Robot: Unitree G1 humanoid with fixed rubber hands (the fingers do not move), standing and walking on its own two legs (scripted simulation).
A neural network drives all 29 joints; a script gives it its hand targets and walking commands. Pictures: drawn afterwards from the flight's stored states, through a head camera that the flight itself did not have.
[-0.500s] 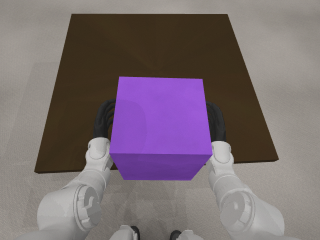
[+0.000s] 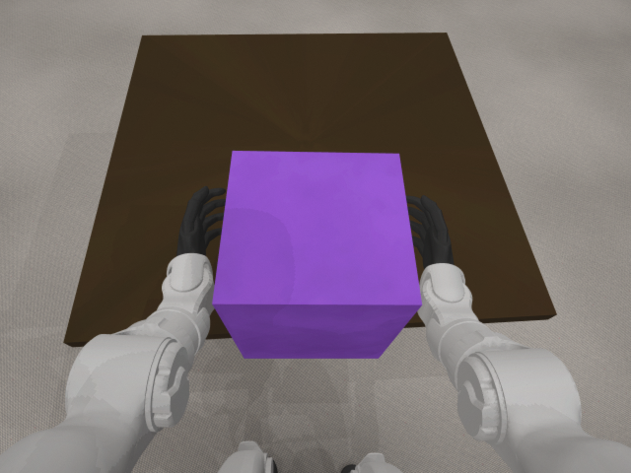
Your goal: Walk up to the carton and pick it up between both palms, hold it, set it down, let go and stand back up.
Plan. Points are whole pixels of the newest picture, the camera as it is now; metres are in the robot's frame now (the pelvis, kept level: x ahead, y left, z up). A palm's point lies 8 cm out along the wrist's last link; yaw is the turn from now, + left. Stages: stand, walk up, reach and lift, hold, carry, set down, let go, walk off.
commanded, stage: set down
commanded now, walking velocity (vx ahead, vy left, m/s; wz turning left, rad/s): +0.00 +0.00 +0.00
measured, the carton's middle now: (313, 266) +0.40 +0.02 -0.04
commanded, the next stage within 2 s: none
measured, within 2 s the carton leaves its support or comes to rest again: neither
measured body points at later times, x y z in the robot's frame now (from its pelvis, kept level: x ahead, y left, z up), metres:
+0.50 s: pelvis -0.01 -0.01 +0.01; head +0.09 -0.02 +0.45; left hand +0.42 +0.20 +0.04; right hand +0.44 -0.19 +0.03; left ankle +0.02 +0.11 -0.69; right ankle +0.01 -0.11 -0.69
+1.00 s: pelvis -0.01 -0.02 +0.05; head +0.03 +0.00 +0.49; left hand +0.43 +0.21 +0.14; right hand +0.45 -0.19 +0.14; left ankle +0.02 +0.11 -0.69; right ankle +0.01 -0.11 -0.69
